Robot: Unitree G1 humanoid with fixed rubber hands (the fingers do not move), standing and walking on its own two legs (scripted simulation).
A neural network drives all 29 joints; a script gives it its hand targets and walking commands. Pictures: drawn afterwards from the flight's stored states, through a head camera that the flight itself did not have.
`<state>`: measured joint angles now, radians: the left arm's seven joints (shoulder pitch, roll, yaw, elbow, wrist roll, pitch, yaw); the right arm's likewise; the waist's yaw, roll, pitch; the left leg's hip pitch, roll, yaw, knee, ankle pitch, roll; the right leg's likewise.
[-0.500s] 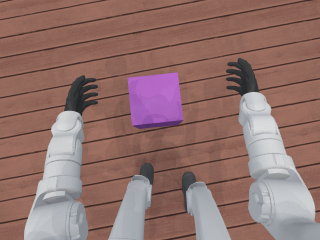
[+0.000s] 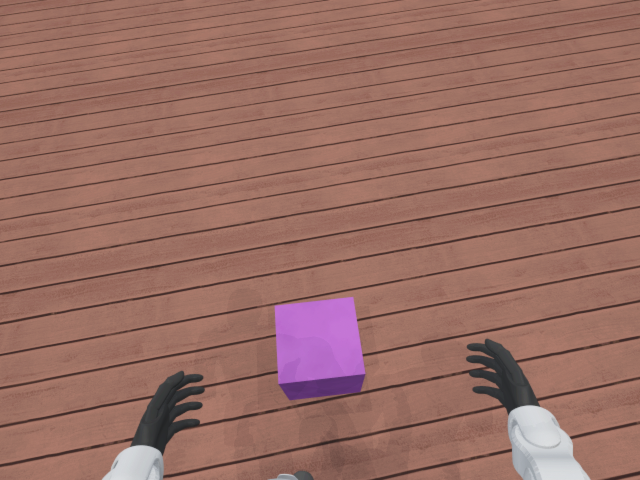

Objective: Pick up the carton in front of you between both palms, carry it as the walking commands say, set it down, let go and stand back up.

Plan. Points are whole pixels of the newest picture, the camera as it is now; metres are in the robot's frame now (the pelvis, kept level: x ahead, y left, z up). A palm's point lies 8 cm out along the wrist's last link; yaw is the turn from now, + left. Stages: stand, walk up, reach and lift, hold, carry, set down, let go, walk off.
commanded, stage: let go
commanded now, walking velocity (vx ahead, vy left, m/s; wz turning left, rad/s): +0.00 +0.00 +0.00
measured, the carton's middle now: (319, 351) +0.44 +0.06 -0.64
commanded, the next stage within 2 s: stand in 0.62 s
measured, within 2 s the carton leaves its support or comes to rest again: neither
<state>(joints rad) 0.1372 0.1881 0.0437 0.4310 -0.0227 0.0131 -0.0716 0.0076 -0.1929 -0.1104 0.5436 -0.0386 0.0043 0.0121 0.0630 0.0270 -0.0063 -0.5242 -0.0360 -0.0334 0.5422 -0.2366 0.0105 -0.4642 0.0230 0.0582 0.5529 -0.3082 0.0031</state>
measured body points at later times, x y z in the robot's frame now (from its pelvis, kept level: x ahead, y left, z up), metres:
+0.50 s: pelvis +0.01 -0.02 +0.01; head +0.02 -0.02 +0.46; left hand +0.18 +0.22 -0.06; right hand +0.18 -0.25 -0.07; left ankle +0.01 +0.11 -0.73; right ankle -0.03 -0.12 -0.73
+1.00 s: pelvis +0.02 +0.01 +0.01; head +0.03 +0.03 +0.45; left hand +0.16 +0.29 -0.10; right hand +0.16 -0.29 -0.07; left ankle +0.01 +0.11 -0.73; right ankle -0.03 -0.12 -0.73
